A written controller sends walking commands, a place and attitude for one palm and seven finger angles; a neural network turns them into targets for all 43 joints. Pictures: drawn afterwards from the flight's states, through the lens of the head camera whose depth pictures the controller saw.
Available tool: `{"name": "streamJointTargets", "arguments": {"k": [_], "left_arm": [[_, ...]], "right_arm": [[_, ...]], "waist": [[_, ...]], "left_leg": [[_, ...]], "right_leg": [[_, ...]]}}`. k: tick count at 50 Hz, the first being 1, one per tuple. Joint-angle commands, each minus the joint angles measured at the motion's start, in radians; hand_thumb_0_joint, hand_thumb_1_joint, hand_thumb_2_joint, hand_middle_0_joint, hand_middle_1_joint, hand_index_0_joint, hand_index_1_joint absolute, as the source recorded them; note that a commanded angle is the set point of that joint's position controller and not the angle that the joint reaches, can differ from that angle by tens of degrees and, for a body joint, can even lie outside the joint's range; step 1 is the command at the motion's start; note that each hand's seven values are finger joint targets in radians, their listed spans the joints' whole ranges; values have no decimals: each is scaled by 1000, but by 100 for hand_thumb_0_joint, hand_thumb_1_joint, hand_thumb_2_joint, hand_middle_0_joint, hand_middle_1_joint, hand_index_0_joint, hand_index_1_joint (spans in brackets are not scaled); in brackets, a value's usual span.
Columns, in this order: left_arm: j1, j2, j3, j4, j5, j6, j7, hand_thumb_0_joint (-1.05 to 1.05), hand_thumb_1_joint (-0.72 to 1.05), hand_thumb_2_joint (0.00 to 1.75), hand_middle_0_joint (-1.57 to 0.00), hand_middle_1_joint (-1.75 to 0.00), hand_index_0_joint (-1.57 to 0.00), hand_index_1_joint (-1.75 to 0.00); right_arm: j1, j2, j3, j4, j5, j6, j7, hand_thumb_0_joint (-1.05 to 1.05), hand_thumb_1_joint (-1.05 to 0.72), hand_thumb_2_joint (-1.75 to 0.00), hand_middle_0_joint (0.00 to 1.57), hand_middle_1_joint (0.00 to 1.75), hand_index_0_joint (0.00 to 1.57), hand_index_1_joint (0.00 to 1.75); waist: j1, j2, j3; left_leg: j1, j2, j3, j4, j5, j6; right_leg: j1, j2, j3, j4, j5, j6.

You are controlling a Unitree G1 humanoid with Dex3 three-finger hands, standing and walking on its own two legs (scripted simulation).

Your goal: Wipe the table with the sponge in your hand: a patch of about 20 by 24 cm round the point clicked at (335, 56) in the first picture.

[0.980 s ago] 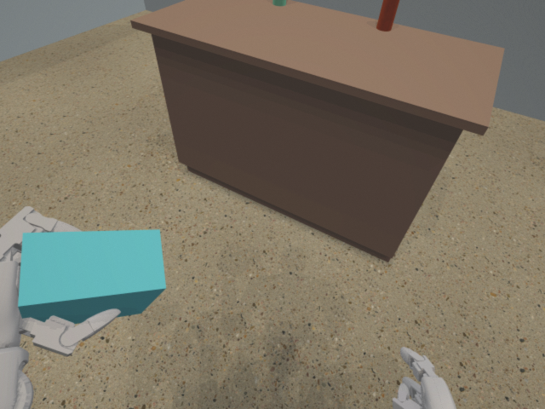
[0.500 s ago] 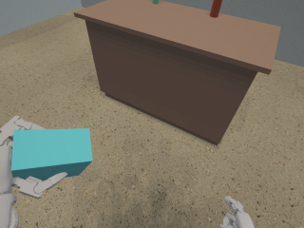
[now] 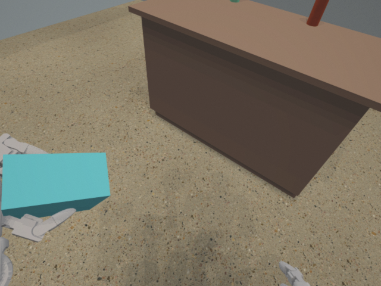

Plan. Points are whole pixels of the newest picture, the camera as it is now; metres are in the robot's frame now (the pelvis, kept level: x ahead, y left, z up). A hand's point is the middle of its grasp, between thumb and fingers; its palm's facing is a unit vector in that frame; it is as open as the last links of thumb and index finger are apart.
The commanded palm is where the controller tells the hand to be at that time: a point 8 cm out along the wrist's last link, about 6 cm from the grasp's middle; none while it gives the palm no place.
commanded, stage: walk to a spot facing it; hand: left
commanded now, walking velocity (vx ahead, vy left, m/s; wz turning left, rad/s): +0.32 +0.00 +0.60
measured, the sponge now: (70, 186) +0.24 +0.21 +0.15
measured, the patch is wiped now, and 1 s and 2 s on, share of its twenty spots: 0.00 0.00 0.00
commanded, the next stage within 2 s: none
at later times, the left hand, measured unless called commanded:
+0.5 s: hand (63, 187) +0.23 +0.21 +0.17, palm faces +0.59 -0.64 -0.49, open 10.8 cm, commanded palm +0.16 +0.23 +0.19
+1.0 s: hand (43, 132) +0.30 +0.25 +0.20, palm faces +0.71 -0.53 -0.46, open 10.8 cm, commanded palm +0.24 +0.27 +0.19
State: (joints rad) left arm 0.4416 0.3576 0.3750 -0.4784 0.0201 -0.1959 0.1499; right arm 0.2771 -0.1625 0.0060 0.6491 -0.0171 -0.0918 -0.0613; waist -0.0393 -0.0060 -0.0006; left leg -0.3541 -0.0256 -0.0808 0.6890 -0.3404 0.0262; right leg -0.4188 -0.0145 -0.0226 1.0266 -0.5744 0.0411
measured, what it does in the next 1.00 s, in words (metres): walks ahead, turning left: right foot, then left foot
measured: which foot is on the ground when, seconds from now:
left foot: down 0.00-0.24, up 0.26-0.72, down 0.74-1.00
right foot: up 0.00-0.22, down 0.24-0.74, up 0.76-1.00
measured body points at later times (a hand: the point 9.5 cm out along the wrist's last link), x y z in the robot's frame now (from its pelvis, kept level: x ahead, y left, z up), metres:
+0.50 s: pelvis +0.10 -0.08 +0.02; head +0.13 -0.10 +0.47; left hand +0.19 +0.24 +0.19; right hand +0.34 -0.29 -0.08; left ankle +0.09 +0.08 -0.61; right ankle +0.07 -0.15 -0.72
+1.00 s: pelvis +0.24 -0.05 +0.01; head +0.25 -0.03 +0.46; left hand +0.26 +0.28 +0.23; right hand +0.47 -0.15 -0.08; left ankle +0.19 +0.07 -0.72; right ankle +0.37 -0.16 -0.66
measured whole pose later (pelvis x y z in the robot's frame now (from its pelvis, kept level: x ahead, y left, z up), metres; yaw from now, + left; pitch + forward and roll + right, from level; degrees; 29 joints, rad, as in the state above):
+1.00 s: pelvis +0.24 -0.05 +0.01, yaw +29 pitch +0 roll -1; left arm 0.53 0.41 0.40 -0.64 -0.03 -0.21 0.13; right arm 0.24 -0.11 0.03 0.59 0.01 -0.09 -0.02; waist 0.00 -0.01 0.06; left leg -0.28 0.07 0.07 0.52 -0.24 0.00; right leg -0.57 -0.15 -0.09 0.97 -0.34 0.08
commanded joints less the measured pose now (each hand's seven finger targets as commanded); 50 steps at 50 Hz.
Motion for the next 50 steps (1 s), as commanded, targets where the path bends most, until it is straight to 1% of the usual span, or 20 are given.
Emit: {"name": "streamJointTargets", "arguments": {"k": [1,7,10,11,12,13,14,17,20,30,32,34,35,36,37,38,39,41,44,50], "left_arm": [[7,150,83,-326,-27,-83,2,0,10,130,-120,-160,-120,-160],[115,156,117,-326,-58,-59,-11,0,10,130,-120,-160,-120,-160],[76,165,127,-266,-51,-49,-15,0,10,130,-120,-160,-120,-160],[63,186,135,-223,-41,-39,-11,0,10,130,-120,-160,-120,-160],[17,221,146,-194,-44,-29,-3,0,10,130,-120,-160,-120,-160],[-19,240,167,-174,-58,-25,12,0,10,130,-120,-160,-120,-160],[-60,197,127,-144,-45,-30,13,0,10,130,-120,-160,-120,-160],[34,191,104,-91,-30,-45,-12,0,10,130,-120,-160,-120,-160],[-69,185,73,-163,-25,-56,-5,0,10,130,-120,-160,-120,-160],[2,205,147,-313,-43,-43,55,0,10,130,-120,-160,-120,-160],[31,183,134,-313,-49,-35,64,0,10,130,-120,-160,-120,-160],[-11,194,125,-329,-54,-36,71,0,10,130,-120,-160,-120,-160],[-35,206,129,-341,-55,-51,73,0,10,130,-120,-160,-120,-160],[4,165,101,-314,-60,-62,64,0,10,130,-120,-160,-120,-160],[-38,188,110,-367,-64,-74,63,0,10,130,-120,-160,-120,-160],[-109,267,144,-343,-42,-71,52,0,10,130,-120,-160,-120,-160],[-108,232,127,-222,-40,-50,20,0,10,130,-120,-160,-120,-160],[-70,280,188,-314,-43,-55,19,0,10,130,-120,-160,-120,-160],[44,215,164,-411,-60,-74,10,0,10,130,-120,-160,-120,-160],[9,137,109,-307,-54,-85,7,0,10,130,-120,-160,-120,-160]], "right_arm": [[-77,-162,-68,-146,10,-68,13,0,-90,-90,20,30,20,30],[-112,-144,-56,-171,12,-51,21,0,-90,-90,20,30,20,30],[-139,-132,-48,-174,17,-33,6,0,-90,-90,20,30,20,30],[-124,-110,-44,-171,23,-23,2,0,-90,-90,20,30,20,30],[-137,-93,-45,-185,22,-19,-4,0,-90,-90,20,30,20,30],[-173,-138,-52,-180,12,-20,-17,0,-90,-90,20,30,20,30],[-165,-146,-60,-163,6,-23,-20,0,-90,-90,20,30,20,30],[-192,-139,-54,-163,4,11,-16,0,-90,-90,20,30,20,30],[-197,-140,-55,-168,-2,19,-16,0,-90,-90,20,30,20,30],[-137,-116,-68,-264,14,17,-2,0,-90,-90,20,30,20,30],[-127,-106,-65,-280,22,20,0,0,-90,-90,20,30,20,30],[-101,-112,-69,-276,20,20,-8,0,-90,-90,20,30,20,30],[-92,-119,-71,-278,20,18,-15,0,-90,-90,20,30,20,30],[-103,-138,-73,-271,15,15,-13,0,-90,-90,20,30,20,30],[-108,-140,-57,-287,22,0,-1,0,-90,-90,20,30,20,30],[-111,-151,-52,-272,26,-8,15,0,-90,-90,20,30,20,30],[-143,-170,-57,-247,26,-5,25,0,-90,-90,20,30,20,30],[-152,-167,-81,-230,39,7,12,0,-90,-90,20,30,20,30],[-154,-127,-58,-209,38,-11,24,0,-90,-90,20,30,20,30],[-120,-136,-58,-177,27,-70,11,0,-90,-90,20,30,20,30]], "waist": [[21,243,-136],[19,284,-146],[48,206,-148],[55,23,-171],[56,-271,-178],[56,-233,-126],[34,-179,-94],[43,-78,20],[34,-101,33],[86,-167,-67],[83,-191,-131],[30,-152,-220],[-1,-80,-280],[-3,130,-306],[22,256,-305],[-3,123,-210],[11,18,-126],[39,171,-149],[59,233,-93],[49,286,-69]], "left_leg": [[351,241,-371,-237,549,199],[197,182,-262,-238,473,150],[-42,162,-192,-167,267,97],[-198,110,-118,7,104,58],[-411,0,51,346,-211,-6],[-466,23,20,573,-230,-30],[-449,68,-13,634,-139,-38],[-441,112,50,716,-23,-67],[-444,117,116,673,17,-76],[-274,84,341,73,49,-46],[-148,30,395,-49,44,-29],[106,-44,444,-185,126,-8],[336,-6,374,-215,197,24],[533,191,45,-242,354,134],[634,479,-442,-261,720,298],[550,520,-523,-308,680,322],[417,459,-374,-336,539,259],[310,392,-246,-339,328,243],[103,300,-67,-400,161,180],[6,268,32,-423,-22,135]], "right_leg": [[-210,6,-2,-60,32,18],[46,54,-102,-327,139,25],[381,15,-84,-593,260,4],[547,-132,65,-693,234,-49],[646,-421,459,-742,186,-154],[536,-519,550,-778,207,-193],[457,-487,432,-774,191,-174],[334,-364,176,-740,450,-135],[356,-340,-26,-724,656,-117],[515,-347,-148,-639,1025,-137],[528,-340,-191,-514,1144,-128],[425,-311,-255,-253,1165,-82],[267,-285,-262,-47,1040,-44],[31,-172,-233,233,472,-3],[-233,-44,-106,413,-85,14],[-321,-57,20,486,-89,-11],[-335,-96,25,459,-3,-6],[-306,-140,25,381,73,10],[-192,-143,-25,182,206,22],[66,-80,-149,-235,243,43]]}}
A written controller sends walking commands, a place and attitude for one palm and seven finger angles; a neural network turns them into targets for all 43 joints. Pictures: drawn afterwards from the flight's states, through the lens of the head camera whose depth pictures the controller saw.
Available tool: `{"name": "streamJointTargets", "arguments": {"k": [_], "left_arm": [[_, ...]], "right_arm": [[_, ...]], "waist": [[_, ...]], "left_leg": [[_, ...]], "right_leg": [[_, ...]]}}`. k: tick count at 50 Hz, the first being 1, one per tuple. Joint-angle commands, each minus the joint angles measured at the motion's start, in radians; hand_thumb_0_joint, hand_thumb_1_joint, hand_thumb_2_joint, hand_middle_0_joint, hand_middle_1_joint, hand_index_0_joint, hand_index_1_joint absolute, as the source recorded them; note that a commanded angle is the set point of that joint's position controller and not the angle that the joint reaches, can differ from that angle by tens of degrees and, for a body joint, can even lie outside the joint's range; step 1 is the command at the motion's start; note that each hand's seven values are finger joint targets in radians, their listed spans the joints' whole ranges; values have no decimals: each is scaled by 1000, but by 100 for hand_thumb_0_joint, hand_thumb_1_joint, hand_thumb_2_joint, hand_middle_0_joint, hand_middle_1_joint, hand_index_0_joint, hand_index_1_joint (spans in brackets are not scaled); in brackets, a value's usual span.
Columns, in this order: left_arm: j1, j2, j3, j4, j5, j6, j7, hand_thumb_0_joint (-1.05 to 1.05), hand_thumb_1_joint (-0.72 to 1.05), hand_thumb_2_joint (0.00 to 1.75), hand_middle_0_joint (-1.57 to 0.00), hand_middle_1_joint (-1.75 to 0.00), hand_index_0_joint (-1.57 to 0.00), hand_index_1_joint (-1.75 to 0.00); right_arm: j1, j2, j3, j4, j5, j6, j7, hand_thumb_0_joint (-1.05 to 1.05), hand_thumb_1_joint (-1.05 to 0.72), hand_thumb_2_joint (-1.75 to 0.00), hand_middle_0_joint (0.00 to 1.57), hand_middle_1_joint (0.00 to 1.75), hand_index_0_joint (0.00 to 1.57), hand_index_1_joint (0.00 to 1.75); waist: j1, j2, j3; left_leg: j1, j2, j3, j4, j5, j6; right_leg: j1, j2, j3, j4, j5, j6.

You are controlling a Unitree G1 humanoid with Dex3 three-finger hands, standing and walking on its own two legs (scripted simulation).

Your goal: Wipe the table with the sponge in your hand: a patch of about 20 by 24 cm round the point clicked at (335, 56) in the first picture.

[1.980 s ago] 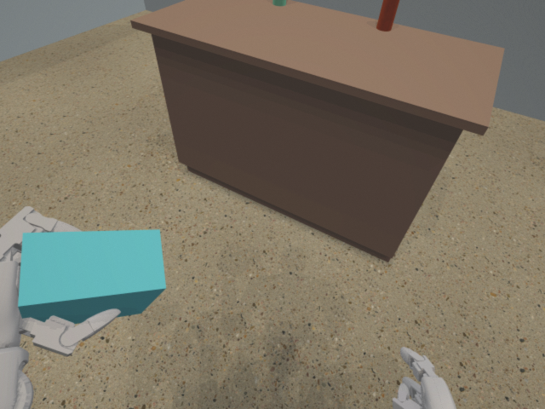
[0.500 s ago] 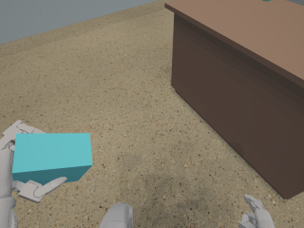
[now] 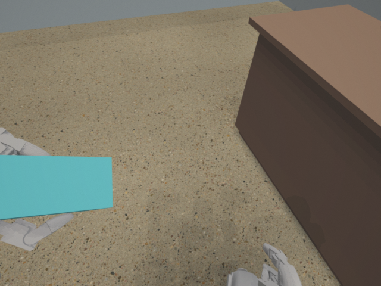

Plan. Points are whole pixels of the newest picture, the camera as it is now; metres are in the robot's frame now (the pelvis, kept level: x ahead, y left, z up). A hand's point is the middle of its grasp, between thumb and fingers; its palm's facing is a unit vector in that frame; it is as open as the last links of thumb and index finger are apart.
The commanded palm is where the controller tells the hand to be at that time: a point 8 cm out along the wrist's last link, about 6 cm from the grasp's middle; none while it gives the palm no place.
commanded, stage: walk to a spot facing it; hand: left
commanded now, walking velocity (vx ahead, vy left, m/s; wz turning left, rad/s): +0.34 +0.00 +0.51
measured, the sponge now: (69, 188) +0.22 +0.20 +0.17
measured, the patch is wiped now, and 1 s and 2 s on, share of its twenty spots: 0.00 0.00 0.00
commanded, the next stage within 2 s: none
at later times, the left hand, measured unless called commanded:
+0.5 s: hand (46, 149) +0.27 +0.24 +0.19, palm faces +0.60 -0.66 -0.46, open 10.8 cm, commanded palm +0.21 +0.27 +0.18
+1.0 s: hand (31, 144) +0.30 +0.29 +0.17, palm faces +0.78 -0.39 -0.48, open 10.8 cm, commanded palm +0.25 +0.28 +0.18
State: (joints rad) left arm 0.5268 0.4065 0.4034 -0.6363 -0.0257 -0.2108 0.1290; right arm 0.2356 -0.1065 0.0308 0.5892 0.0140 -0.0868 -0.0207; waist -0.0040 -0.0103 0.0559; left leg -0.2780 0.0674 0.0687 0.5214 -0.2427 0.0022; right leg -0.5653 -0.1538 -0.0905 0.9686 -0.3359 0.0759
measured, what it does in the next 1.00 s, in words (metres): walks ahead, turning left: right foot, then left foot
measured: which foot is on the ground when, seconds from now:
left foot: down 0.00-0.12, up 0.14-0.52, down 0.54-0.98, up 1.00-1.00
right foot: up 0.00-0.10, down 0.12-0.54, up 0.56-0.96, down 0.98-1.00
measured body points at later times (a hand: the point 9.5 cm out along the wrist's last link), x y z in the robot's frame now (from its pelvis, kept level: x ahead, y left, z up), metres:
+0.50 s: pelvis +0.13 -0.04 +0.00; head +0.17 -0.02 +0.44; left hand +0.24 +0.28 +0.21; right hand +0.37 -0.25 -0.08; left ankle +0.16 +0.09 -0.72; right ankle +0.09 -0.17 -0.74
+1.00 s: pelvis +0.26 -0.04 -0.01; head +0.28 -0.05 +0.44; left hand +0.25 +0.30 +0.19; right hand +0.50 -0.13 -0.12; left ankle +0.17 +0.08 -0.73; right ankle +0.35 -0.12 -0.74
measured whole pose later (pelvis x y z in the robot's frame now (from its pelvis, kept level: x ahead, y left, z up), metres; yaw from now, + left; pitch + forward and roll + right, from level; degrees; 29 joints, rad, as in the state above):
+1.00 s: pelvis +0.26 -0.04 -0.01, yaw +32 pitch +1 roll -1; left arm 0.46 0.36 0.40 -0.45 -0.02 -0.15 0.13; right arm 0.24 -0.18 0.01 0.63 0.02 -0.08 -0.06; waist 0.04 0.07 0.01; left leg -0.33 0.03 -0.06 0.72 -0.41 -0.01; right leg -0.32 -0.06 -0.16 0.55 -0.24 0.03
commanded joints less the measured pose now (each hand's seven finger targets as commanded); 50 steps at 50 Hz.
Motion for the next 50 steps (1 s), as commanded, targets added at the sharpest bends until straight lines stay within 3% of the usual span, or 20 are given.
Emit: {"name": "streamJointTargets", "arguments": {"k": [1,4,5,6,7,9,14,22,25,26,27,28,29,33,36,46,47,48,49,50], "left_arm": [[-108,81,70,-118,-3,-64,27,0,10,130,-120,-160,-120,-160],[-184,56,33,8,16,-41,25,0,10,130,-120,-160,-120,-160],[-224,69,26,25,26,-29,27,0,10,130,-120,-160,-120,-160],[-226,122,46,50,35,-7,36,0,10,130,-120,-160,-120,-160],[-264,151,46,21,16,0,41,0,10,130,-120,-160,-120,-160],[-288,143,37,-20,30,-26,38,0,10,130,-120,-160,-120,-160],[-181,190,116,-156,16,-53,39,0,10,130,-120,-160,-120,-160],[-30,120,121,-121,-14,-25,76,0,10,130,-120,-160,-120,-160],[-115,122,91,-157,-16,-25,83,0,10,130,-120,-160,-120,-160],[-110,94,58,-172,-14,-35,77,0,10,130,-120,-160,-120,-160],[-134,104,60,-244,-18,-63,75,0,10,130,-120,-160,-120,-160],[-167,177,99,-256,13,-79,74,0,10,130,-120,-160,-120,-160],[-203,207,107,-199,20,-70,49,0,10,130,-120,-160,-120,-160],[-110,200,140,-380,-7,-62,40,0,10,130,-120,-160,-120,-160],[0,172,158,-371,-33,-54,37,0,10,130,-120,-160,-120,-160],[-124,43,37,32,-12,2,6,0,10,130,-120,-160,-120,-160],[-161,35,5,24,-1,8,5,0,10,130,-120,-160,-120,-160],[-190,69,9,28,14,15,9,0,10,130,-120,-160,-120,-160],[-223,152,46,21,17,30,22,0,10,130,-120,-160,-120,-160],[-294,162,39,-21,6,26,33,0,10,130,-120,-160,-120,-160]], "right_arm": [[-78,-189,-83,-116,0,-78,-38,0,-90,-90,20,30,20,30],[-85,-180,-74,-102,0,-68,-54,0,-90,-90,20,30,20,30],[-77,-162,-68,-99,4,-62,-56,0,-90,-90,20,30,20,30],[-83,-135,-67,-110,5,-53,-58,0,-90,-90,20,30,20,30],[-152,-190,-74,-117,-7,-65,-62,0,-90,-90,20,30,20,30],[-123,-192,-74,-91,-25,-57,-52,0,-90,-90,20,30,20,30],[-163,-194,-83,-124,-17,-5,-44,0,-90,-90,20,30,20,30],[-92,-166,-94,-206,-15,15,-37,0,-90,-90,20,30,20,30],[-49,-187,-110,-199,-15,16,-48,0,-90,-90,20,30,20,30],[-54,-211,-119,-204,-11,13,-53,0,-90,-90,20,30,20,30],[-82,-227,-113,-216,-14,0,-47,0,-90,-90,20,30,20,30],[-69,-209,-93,-211,-12,-22,-29,0,-90,-90,20,30,20,30],[-91,-224,-97,-186,-3,-25,-13,0,-90,-90,20,30,20,30],[-111,-206,-106,-167,10,-35,-12,0,-90,-90,20,30,20,30],[-101,-188,-92,-154,7,-58,-7,0,-90,-90,20,30,20,30],[-96,-192,-75,-109,0,-50,-53,0,-90,-90,20,30,20,30],[-112,-183,-63,-112,2,-48,-53,0,-90,-90,20,30,20,30],[-103,-156,-56,-110,6,-44,-54,0,-90,-90,20,30,20,30],[-125,-159,-61,-119,-2,-43,-59,0,-90,-90,20,30,20,30],[-175,-200,-64,-114,-18,-54,-62,0,-90,-90,20,30,20,30]], "waist": [[14,263,-116],[29,175,-118],[29,2,-132],[46,-361,-142],[55,-325,-109],[18,-137,-102],[14,-153,-88],[46,-196,-143],[-29,-87,-254],[-47,121,-282],[-25,417,-285],[-22,349,-276],[-22,208,-232],[1,254,-199],[7,304,-224],[22,155,-130],[29,110,-138],[30,-104,-164],[36,-370,-166],[43,-250,-128]], "left_leg": [[-61,166,-115,-233,-151,150],[-114,116,-99,-24,-241,110],[-205,49,-55,199,-286,78],[-432,-76,34,573,-377,25],[-530,-56,-86,787,-348,6],[-483,19,-116,863,-211,-19],[-409,54,-27,681,-127,-47],[-210,2,169,174,-122,-25],[102,-96,222,-16,1,-3],[311,4,31,-69,82,51],[431,298,-456,-106,513,218],[481,403,-667,-121,692,310],[390,377,-596,-126,517,286],[185,227,-337,-179,231,203],[135,183,-252,-217,189,178],[6,136,-219,-91,38,138],[-94,99,-201,11,-22,109],[-242,19,-132,241,-173,67],[-449,-95,-33,611,-407,0],[-468,-64,-115,801,-364,-22]], "right_leg": [[233,78,-101,-226,9,13],[408,116,-122,-437,-8,10],[497,11,20,-573,-92,-32],[606,-260,438,-704,-159,-144],[595,-403,593,-753,-65,-212],[514,-349,438,-710,6,-216],[516,-255,29,-658,348,-178],[560,-239,-93,-531,586,-177],[441,-181,-184,-155,611,-107],[242,-115,-184,108,342,-58],[-35,61,-116,367,-293,-1],[-171,78,12,491,-376,-25],[-197,22,86,487,-284,-36],[-157,12,62,352,-108,-4],[-69,30,19,158,-10,9],[313,138,-97,-453,-7,17],[453,100,-61,-560,32,3],[588,-80,136,-683,-3,-54],[649,-355,506,-715,85,-167],[553,-431,508,-722,191,-207]]}}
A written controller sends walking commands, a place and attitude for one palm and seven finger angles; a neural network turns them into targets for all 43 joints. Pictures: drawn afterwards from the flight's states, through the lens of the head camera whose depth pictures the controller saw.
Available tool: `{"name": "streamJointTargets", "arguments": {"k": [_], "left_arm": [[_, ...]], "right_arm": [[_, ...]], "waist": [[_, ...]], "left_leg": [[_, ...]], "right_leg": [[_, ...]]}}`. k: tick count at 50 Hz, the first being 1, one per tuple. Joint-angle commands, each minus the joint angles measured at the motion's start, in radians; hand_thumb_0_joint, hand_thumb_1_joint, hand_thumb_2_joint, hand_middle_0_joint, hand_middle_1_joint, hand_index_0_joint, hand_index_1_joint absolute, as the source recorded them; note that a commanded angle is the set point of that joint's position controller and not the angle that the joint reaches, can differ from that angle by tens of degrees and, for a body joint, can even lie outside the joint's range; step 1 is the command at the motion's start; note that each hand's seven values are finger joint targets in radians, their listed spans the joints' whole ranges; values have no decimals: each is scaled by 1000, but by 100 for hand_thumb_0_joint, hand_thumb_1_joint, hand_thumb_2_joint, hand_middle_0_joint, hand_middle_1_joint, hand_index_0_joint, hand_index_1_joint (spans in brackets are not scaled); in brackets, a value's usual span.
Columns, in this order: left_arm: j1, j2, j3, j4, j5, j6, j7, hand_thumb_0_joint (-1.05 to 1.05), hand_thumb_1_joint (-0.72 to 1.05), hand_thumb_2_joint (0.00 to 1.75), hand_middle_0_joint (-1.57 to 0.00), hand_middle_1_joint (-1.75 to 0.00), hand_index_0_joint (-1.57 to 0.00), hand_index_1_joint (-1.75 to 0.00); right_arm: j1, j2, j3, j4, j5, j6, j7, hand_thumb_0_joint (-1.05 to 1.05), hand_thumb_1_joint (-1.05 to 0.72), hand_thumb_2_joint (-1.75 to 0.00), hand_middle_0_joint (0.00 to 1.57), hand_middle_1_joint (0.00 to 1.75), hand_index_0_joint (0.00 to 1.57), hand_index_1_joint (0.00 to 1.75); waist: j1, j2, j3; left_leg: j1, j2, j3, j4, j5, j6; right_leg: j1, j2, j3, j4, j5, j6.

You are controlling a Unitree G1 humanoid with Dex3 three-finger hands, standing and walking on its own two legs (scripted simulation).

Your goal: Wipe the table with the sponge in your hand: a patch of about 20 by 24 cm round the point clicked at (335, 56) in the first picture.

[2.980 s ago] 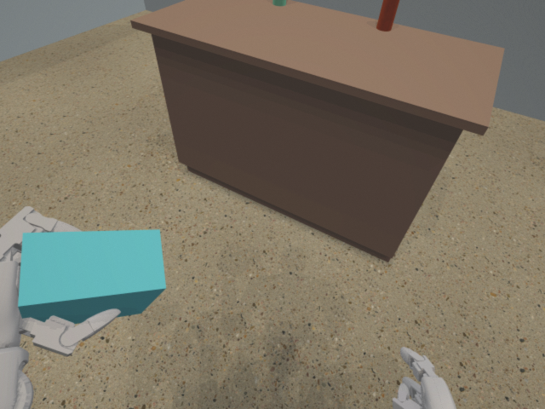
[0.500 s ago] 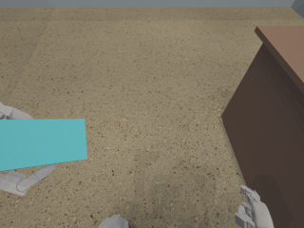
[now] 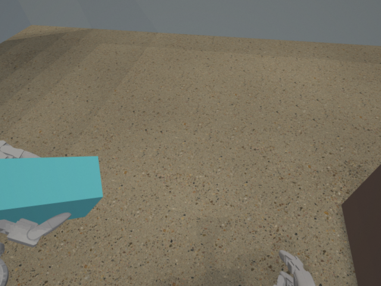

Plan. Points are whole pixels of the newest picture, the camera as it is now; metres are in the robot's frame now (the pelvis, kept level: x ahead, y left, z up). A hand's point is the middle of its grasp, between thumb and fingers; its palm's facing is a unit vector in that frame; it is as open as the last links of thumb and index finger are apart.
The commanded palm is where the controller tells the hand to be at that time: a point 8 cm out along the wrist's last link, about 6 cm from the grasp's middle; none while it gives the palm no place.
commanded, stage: walk to a spot facing it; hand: left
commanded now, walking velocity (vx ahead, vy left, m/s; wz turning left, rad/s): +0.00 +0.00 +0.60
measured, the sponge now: (64, 191) +0.22 +0.23 +0.16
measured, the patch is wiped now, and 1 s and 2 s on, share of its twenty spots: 0.00 0.00 0.00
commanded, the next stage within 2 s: none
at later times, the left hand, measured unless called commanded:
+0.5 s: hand (4, 201) +0.19 +0.30 +0.17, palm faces +0.58 -0.69 -0.43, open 10.9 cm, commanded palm +0.11 +0.32 +0.19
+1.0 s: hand out of the picture +0.07 +0.22 +0.17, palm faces +0.77 -0.49 -0.42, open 10.9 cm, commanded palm -0.02 +0.23 +0.19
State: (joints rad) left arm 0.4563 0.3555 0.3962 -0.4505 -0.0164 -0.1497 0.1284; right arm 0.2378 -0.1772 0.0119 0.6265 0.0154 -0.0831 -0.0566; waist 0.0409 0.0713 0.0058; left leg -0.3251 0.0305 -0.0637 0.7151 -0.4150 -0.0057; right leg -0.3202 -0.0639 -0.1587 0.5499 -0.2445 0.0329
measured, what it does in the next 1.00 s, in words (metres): steps on the spot, turning left: left foot, then right foot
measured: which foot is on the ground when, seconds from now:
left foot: up 0.00-0.34, down 0.36-0.76, up 0.78-1.00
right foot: down 0.00-0.36, up 0.38-0.74, down 0.76-1.00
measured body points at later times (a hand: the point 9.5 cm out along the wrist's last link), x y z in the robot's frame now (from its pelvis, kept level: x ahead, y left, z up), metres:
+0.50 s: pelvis +0.04 +0.00 +0.00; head +0.07 +0.03 +0.45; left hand +0.16 +0.33 +0.20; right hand +0.27 -0.16 -0.08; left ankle +0.06 +0.12 -0.73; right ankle +0.05 -0.13 -0.65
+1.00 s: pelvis +0.02 -0.09 +0.02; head +0.04 -0.10 +0.47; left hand +0.02 +0.24 +0.19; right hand +0.30 -0.21 -0.08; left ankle -0.07 +0.03 -0.64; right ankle +0.07 -0.15 -0.73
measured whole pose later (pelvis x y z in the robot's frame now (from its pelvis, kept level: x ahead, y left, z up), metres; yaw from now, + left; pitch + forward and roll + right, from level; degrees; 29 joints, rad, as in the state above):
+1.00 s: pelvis +0.02 -0.09 +0.02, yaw +36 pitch -1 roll +3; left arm 0.45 0.33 0.28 -0.44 -0.03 -0.12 0.13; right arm 0.19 -0.26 -0.03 0.64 0.00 -0.07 -0.09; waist -0.02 -0.01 0.04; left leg -0.49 0.03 0.04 1.11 -0.39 -0.07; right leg -0.20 -0.12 -0.23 0.49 -0.27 -0.04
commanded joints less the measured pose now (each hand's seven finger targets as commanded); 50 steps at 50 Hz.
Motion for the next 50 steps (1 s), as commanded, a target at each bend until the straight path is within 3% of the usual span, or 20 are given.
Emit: {"name": "streamJointTargets", "arguments": {"k": [1,4,7,13,16,17,18,19,20,22,26,33,36,37,38,39,40,41,44,50], "left_arm": [[-265,207,38,-256,8,-46,42,0,10,130,-120,-160,-120,-160],[-125,256,89,-365,6,-85,42,0,10,130,-120,-160,-120,-160],[-67,269,139,-418,-12,-87,50,0,10,130,-120,-160,-120,-160],[84,226,181,-344,-47,-64,77,0,10,130,-120,-160,-120,-160],[95,172,135,-281,-55,-54,74,0,10,130,-120,-160,-120,-160],[41,172,117,-329,-58,-65,71,0,10,130,-120,-160,-120,-160],[32,177,115,-356,-67,-87,65,0,10,130,-120,-160,-120,-160],[21,195,115,-375,-50,-113,53,0,10,130,-120,-160,-120,-160],[-12,226,116,-325,-20,-113,30,0,10,130,-120,-160,-120,-160],[-47,226,102,-408,-11,-113,23,0,10,130,-120,-160,-120,-160],[28,241,124,-585,-38,-105,33,0,10,130,-120,-160,-120,-160],[70,185,129,-355,-68,-64,29,0,10,130,-120,-160,-120,-160],[27,152,101,-237,-63,-32,17,0,10,130,-120,-160,-120,-160],[-17,150,77,-225,-50,-24,17,0,10,130,-120,-160,-120,-160],[-34,222,102,-189,-35,-6,26,0,10,130,-120,-160,-120,-160],[-97,236,103,-163,-55,3,34,0,10,130,-120,-160,-120,-160],[-152,171,31,-161,-56,3,30,0,10,130,-120,-160,-120,-160],[-139,177,40,-155,-40,5,28,0,10,130,-120,-160,-120,-160],[-138,200,41,-202,-24,-40,27,0,10,130,-120,-160,-120,-160],[-56,253,128,-320,-31,-70,63,0,10,130,-120,-160,-120,-160]], "right_arm": [[-182,-124,-45,-140,-29,-57,-24,0,-90,-90,20,30,20,30],[-200,-120,-54,-147,-25,-35,-19,0,-90,-90,20,30,20,30],[-205,-104,-58,-185,-21,-4,-30,0,-90,-90,20,30,20,30],[-137,-96,-71,-244,-19,15,-28,0,-90,-90,20,30,20,30],[-81,-109,-84,-237,-15,28,-27,0,-90,-90,20,30,20,30],[-77,-117,-84,-243,-11,30,-28,0,-90,-90,20,30,20,30],[-90,-147,-90,-250,-12,19,-27,0,-90,-90,20,30,20,30],[-79,-166,-89,-246,-13,1,-12,0,-90,-90,20,30,20,30],[-74,-163,-82,-219,-13,-15,11,0,-90,-90,20,30,20,30],[-98,-172,-95,-206,-4,-29,14,0,-90,-90,20,30,20,30],[-104,-150,-79,-208,-1,-61,32,0,-90,-90,20,30,20,30],[-71,-134,-63,-165,-5,-77,18,0,-90,-90,20,30,20,30],[-92,-126,-58,-165,3,-58,11,0,-90,-90,20,30,20,30],[-96,-109,-51,-168,9,-51,12,0,-90,-90,20,30,20,30],[-108,-85,-46,-179,7,-39,9,0,-90,-90,20,30,20,30],[-130,-122,-54,-167,0,-54,-2,0,-90,-90,20,30,20,30],[-119,-144,-65,-141,1,-62,-2,0,-90,-90,20,30,20,30],[-158,-137,-63,-143,-4,-55,1,0,-90,-90,20,30,20,30],[-199,-111,-34,-140,-15,-41,-24,0,-90,-90,20,30,20,30],[-171,-121,-62,-184,-35,-35,-48,0,-90,-90,20,30,20,30]], "waist": [[-21,-203,-78],[-22,-182,-36],[-37,-182,-80],[-3,-268,-146],[-60,-221,-192],[-88,-113,-231],[-77,136,-220],[-54,281,-214],[-56,142,-166],[-56,108,-164],[-41,262,-197],[-52,185,-164],[-23,89,-146],[-24,-29,-134],[-25,-352,-81],[-28,-370,-50],[-44,-315,-60],[-47,-275,-50],[-40,-178,-21],[-8,-186,-100]], "left_leg": [[-393,14,-13,621,-113,-19],[-354,47,48,665,-19,-55],[-236,63,113,442,24,-62],[-113,33,248,1,18,-50],[72,-29,281,-210,170,-42],[198,1,226,-287,328,-15],[322,219,-95,-313,802,110],[389,422,-409,-295,1266,257],[377,418,-388,-278,1197,262],[300,341,-277,-269,982,228],[145,193,-82,-326,671,143],[68,210,-211,-357,419,147],[-15,149,-158,-286,289,101],[-91,86,-107,-169,129,55],[-291,-51,28,123,-95,-23],[-308,-64,22,401,-132,-50],[-260,-34,-25,528,-46,-49],[-280,-30,3,558,-28,-60],[-287,-11,70,580,28,-78],[-178,14,165,226,-4,-49]], "right_leg": [[275,-491,471,-274,125,-167],[207,-369,217,-206,392,-145],[204,-326,38,-180,491,-121],[285,-330,-5,-58,643,-124],[223,-296,-61,147,616,-60],[145,-245,-77,326,496,-16],[-93,-97,-70,539,-48,54],[-279,-13,33,687,-517,60],[-347,-43,119,708,-472,40],[-324,-52,143,671,-365,54],[-132,-3,84,491,-176,62],[26,72,65,187,-251,65],[190,64,59,-114,-89,48],[239,-50,144,-260,-34,4],[266,-317,469,-354,-45,-101],[140,-422,520,-346,101,-137],[66,-393,380,-332,39,-110],[72,-351,355,-298,75,-98],[123,-268,109,-241,347,-106],[255,-301,97,-213,444,-141]]}}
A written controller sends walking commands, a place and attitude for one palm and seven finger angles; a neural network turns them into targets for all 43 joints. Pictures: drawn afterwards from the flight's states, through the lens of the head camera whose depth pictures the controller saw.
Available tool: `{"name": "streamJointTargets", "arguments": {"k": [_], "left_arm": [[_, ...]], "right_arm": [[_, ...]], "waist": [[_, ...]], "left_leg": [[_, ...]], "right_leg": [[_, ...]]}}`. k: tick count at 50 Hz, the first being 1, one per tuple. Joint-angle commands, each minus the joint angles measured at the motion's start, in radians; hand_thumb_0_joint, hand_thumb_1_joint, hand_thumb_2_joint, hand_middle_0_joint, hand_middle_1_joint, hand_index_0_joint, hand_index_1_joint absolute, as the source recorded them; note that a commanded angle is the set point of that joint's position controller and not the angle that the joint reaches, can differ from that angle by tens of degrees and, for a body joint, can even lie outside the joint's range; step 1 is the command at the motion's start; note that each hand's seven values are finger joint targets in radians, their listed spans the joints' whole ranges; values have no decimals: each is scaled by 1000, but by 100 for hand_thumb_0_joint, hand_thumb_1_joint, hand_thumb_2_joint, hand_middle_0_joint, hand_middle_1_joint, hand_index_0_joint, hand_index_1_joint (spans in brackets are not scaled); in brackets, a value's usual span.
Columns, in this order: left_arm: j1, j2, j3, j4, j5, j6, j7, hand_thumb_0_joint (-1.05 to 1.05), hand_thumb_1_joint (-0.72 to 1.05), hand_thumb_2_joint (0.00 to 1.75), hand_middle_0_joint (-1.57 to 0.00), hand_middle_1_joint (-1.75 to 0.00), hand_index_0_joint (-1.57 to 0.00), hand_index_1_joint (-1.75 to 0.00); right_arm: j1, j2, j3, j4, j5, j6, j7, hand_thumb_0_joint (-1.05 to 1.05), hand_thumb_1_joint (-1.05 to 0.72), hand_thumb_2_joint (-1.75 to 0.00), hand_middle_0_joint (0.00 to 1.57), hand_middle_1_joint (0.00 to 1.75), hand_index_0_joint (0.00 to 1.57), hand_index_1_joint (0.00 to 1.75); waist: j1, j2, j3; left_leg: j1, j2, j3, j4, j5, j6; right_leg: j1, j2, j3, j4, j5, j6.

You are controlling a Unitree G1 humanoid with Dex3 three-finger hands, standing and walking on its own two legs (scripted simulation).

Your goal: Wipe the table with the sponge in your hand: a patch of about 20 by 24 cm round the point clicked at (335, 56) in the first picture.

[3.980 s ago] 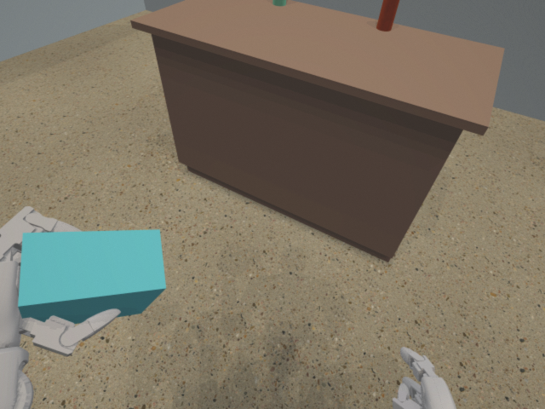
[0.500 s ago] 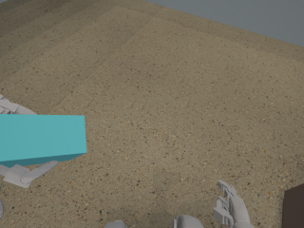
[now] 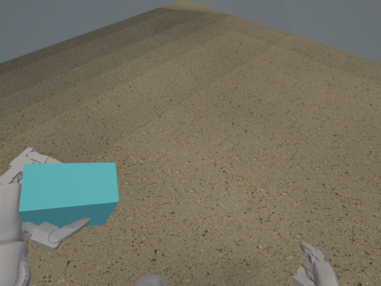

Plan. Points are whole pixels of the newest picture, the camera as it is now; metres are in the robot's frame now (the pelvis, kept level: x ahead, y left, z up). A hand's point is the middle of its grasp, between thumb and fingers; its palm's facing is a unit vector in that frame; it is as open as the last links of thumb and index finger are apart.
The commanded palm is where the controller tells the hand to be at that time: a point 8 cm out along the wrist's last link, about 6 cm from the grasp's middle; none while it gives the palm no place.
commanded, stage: walk to a spot facing it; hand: left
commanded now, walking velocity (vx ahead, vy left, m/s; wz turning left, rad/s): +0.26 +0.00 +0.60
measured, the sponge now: (84, 197) +0.24 +0.19 +0.13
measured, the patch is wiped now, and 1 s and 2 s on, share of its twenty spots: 0.00 0.00 0.00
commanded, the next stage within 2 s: turn to face it in 1.16 s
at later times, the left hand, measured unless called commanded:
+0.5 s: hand out of the picture +0.11 +0.31 +0.19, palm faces +0.61 -0.69 -0.39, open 10.9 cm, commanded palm +0.06 +0.34 +0.17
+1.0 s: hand out of the picture +0.16 +0.37 +0.18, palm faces +0.69 -0.58 -0.43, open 10.9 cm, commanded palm +0.09 +0.38 +0.17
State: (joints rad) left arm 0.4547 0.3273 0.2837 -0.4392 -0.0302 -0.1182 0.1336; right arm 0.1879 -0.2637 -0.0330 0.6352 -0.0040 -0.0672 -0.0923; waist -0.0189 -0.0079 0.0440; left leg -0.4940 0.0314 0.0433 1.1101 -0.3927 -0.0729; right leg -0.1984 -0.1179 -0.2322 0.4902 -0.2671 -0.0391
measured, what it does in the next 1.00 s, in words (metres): steps on the spot, turning left: left foot, then right foot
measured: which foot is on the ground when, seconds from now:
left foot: up 0.00-0.18, down 0.20-0.58, up 0.60-0.96, down 0.98-1.00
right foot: down 0.00-0.20, up 0.22-0.56, down 0.58-0.98, up 1.00-1.00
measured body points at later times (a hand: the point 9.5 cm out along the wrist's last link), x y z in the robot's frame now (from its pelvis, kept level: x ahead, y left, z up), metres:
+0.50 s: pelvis -0.03 +0.03 +0.00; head -0.02 +0.03 +0.45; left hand +0.07 +0.34 +0.21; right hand +0.17 -0.11 -0.10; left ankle -0.06 +0.15 -0.74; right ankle +0.06 -0.10 -0.70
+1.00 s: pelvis +0.05 +0.06 -0.02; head +0.07 +0.09 +0.43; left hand +0.11 +0.39 +0.20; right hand +0.29 -0.14 -0.09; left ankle +0.05 +0.19 -0.75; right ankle +0.05 -0.08 -0.73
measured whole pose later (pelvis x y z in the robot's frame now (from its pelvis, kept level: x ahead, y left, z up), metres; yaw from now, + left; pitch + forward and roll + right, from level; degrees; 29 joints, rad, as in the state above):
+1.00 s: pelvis +0.05 +0.06 -0.02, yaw +22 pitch -1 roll +1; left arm 0.49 0.42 0.42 -0.64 -0.03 -0.23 0.19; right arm 0.23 -0.27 -0.08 0.57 0.00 -0.06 -0.08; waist 0.00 -0.05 0.09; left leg -0.33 0.06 0.15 0.59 -0.22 0.02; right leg -0.25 -0.17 -0.19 0.75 -0.44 0.04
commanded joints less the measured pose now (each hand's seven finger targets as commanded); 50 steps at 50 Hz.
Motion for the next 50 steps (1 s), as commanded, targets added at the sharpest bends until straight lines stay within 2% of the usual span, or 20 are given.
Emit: {"name": "streamJointTargets", "arguments": {"k": [1,5,8,9,10,11,13,16,22,27,28,30,31,37,43,46,47,48,49,50], "left_arm": [[-13,280,251,-330,-24,-100,61,0,10,130,-120,-160,-120,-160],[42,243,259,-357,-31,-95,73,0,10,130,-120,-160,-120,-160],[33,200,223,-338,-45,-89,72,0,10,130,-120,-160,-120,-160],[15,183,203,-353,-48,-100,70,0,10,130,-120,-160,-120,-160],[-11,160,168,-390,-47,-127,61,0,10,130,-120,-160,-120,-160],[-27,197,177,-392,-6,-155,55,0,10,130,-120,-160,-120,-160],[-76,236,202,-322,23,-155,24,0,10,130,-120,-160,-120,-160],[-182,195,135,-436,22,-155,22,0,10,130,-120,-160,-120,-160],[-134,179,133,-344,6,-148,20,0,10,130,-120,-160,-120,-160],[-122,164,132,-154,9,-117,20,0,10,130,-120,-160,-120,-160],[-121,177,139,-122,14,-108,21,0,10,130,-120,-160,-120,-160],[-181,249,171,-126,13,-94,20,0,10,130,-120,-160,-120,-160],[-179,240,179,-114,1,-100,17,0,10,130,-120,-160,-120,-160],[-133,276,210,-352,2,-154,19,0,10,130,-120,-160,-120,-160],[-3,253,248,-378,-8,-139,68,0,10,130,-120,-160,-120,-160],[32,200,219,-315,-15,-127,79,0,10,130,-120,-160,-120,-160],[-9,195,210,-356,-14,-139,79,0,10,130,-120,-160,-120,-160],[-21,192,210,-372,-10,-155,80,0,10,130,-120,-160,-120,-160],[-17,189,202,-369,-4,-173,77,0,10,130,-120,-160,-120,-160],[-47,236,224,-332,17,-182,75,0,10,130,-120,-160,-120,-160]], "right_arm": [[-110,-36,-23,-197,-13,-42,-10,0,-90,-90,20,30,20,30],[-80,-33,-24,-234,-14,-26,7,0,-90,-90,20,30,20,30],[-23,-33,-23,-234,-8,-18,10,0,-90,-90,20,30,20,30],[-6,-55,-30,-234,-4,-21,7,0,-90,-90,20,30,20,30],[-29,-84,-32,-239,-7,-35,13,0,-90,-90,20,30,20,30],[-15,-60,-23,-218,-3,-51,24,0,-90,-90,20,30,20,30],[-51,-76,-32,-184,9,-61,39,0,-90,-90,20,30,20,30],[-50,-58,-26,-172,22,-83,48,0,-90,-90,20,30,20,30],[-47,-40,-5,-143,5,-111,39,0,-90,-90,20,30,20,30],[-66,-31,6,-125,3,-71,28,0,-90,-90,20,30,20,30],[-65,-24,6,-117,5,-61,26,0,-90,-90,20,30,20,30],[-114,-21,0,-143,10,-51,24,0,-90,-90,20,30,20,30],[-144,-47,-4,-135,-4,-45,25,0,-90,-90,20,30,20,30],[-138,-44,-9,-154,5,-24,36,0,-90,-90,20,30,20,30],[-86,-23,-25,-199,-2,-48,27,0,-90,-90,20,30,20,30],[-26,-34,-41,-197,1,-39,17,0,-90,-90,20,30,20,30],[-12,-47,-48,-205,7,-37,12,0,-90,-90,20,30,20,30],[-8,-74,-59,-211,11,-35,10,0,-90,-90,20,30,20,30],[-23,-81,-58,-214,9,-34,17,0,-90,-90,20,30,20,30],[-22,-66,-47,-209,10,-39,29,0,-90,-90,20,30,20,30]], "waist": [[53,-125,-162],[70,-181,-212],[9,-97,-246],[-16,60,-246],[-19,373,-177],[-6,382,-163],[7,216,-83],[19,250,-32],[26,291,-63],[40,156,-89],[41,43,-107],[49,-350,-75],[52,-187,-21],[19,-76,-45],[65,-120,-112],[31,-83,-159],[10,17,-192],[-9,227,-222],[2,407,-205],[0,295,-169]], "left_leg": [[4,21,63,-222,-36,22],[36,31,91,-411,-101,46],[263,-22,133,-662,17,75],[418,48,4,-743,71,134],[550,302,-388,-801,378,258],[634,424,-579,-779,613,347],[435,383,-491,-795,340,346],[319,230,-240,-831,220,274],[246,194,-185,-875,117,248],[135,157,-163,-695,-95,197],[56,113,-124,-532,-125,174],[-247,-45,-41,61,-189,88],[-264,-12,-95,163,-120,71],[-109,78,-19,23,80,44],[56,38,123,-425,49,70],[238,-6,169,-616,144,69],[366,3,145,-665,178,83],[506,131,-81,-713,225,150],[623,362,-436,-759,504,277],[615,416,-521,-781,608,335]], "right_leg": [[171,-261,168,-144,440,-73],[213,-307,213,-99,331,-97],[82,-240,134,102,116,-18],[-83,-158,66,332,80,35],[-414,14,19,600,-275,110],[-589,22,104,756,-401,92],[-605,-47,224,809,-253,90],[-503,-21,153,717,-117,111],[-225,40,81,350,-110,110],[72,96,46,-3,-117,96],[163,36,133,-83,-134,66],[204,-368,741,-322,-390,-106],[138,-388,702,-351,-374,-118],[-8,-266,250,-304,-143,-84],[122,-243,191,-185,83,-100],[113,-184,118,-11,104,-46],[53,-131,74,166,159,-11],[-113,-48,23,408,64,43],[-374,58,63,624,-350,74],[-473,54,155,741,-377,54]]}}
